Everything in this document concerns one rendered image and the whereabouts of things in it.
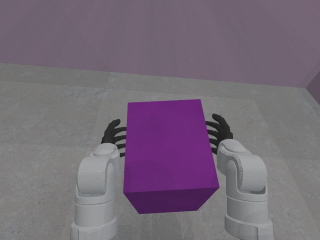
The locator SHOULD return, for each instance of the right robot forearm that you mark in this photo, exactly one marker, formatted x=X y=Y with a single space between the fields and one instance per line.
x=247 y=192

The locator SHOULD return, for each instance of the left robot hand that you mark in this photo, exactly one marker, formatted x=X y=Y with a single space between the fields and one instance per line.
x=111 y=131

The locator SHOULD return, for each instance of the left robot forearm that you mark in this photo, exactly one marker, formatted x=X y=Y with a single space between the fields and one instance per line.
x=95 y=192

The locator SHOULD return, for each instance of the carton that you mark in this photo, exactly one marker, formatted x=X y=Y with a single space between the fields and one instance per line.
x=169 y=165

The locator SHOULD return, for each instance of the right robot hand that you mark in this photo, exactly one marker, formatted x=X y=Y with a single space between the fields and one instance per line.
x=222 y=134

